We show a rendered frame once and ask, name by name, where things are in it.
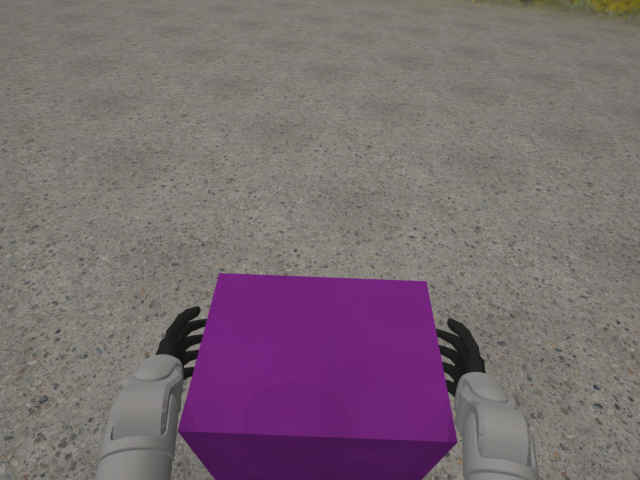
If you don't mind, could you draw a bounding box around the left robot hand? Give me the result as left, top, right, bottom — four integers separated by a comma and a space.
155, 306, 207, 380

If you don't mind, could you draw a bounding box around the right robot hand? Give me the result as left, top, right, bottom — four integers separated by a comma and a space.
436, 318, 486, 398

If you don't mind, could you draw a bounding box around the carton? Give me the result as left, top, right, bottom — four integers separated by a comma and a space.
178, 273, 457, 480

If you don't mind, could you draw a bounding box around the robot right forearm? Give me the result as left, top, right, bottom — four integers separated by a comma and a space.
454, 372, 539, 480

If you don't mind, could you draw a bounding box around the robot left forearm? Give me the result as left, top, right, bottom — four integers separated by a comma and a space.
95, 354, 184, 480

